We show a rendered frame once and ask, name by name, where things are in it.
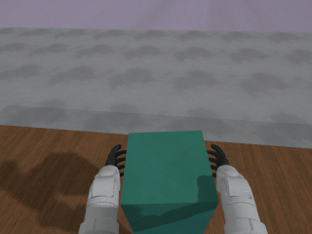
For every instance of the right robot hand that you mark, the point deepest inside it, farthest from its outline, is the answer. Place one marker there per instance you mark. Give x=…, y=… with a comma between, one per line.
x=220, y=158

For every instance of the carton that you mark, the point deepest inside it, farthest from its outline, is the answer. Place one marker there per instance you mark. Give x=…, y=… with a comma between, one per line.
x=168, y=184

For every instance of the left robot hand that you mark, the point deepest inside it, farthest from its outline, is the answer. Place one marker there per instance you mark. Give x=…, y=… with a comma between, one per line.
x=111, y=158

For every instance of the robot right forearm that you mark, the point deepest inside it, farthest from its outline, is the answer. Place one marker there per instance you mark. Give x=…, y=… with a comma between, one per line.
x=238, y=204

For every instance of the robot left forearm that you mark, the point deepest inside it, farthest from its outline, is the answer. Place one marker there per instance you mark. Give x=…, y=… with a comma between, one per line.
x=103, y=203

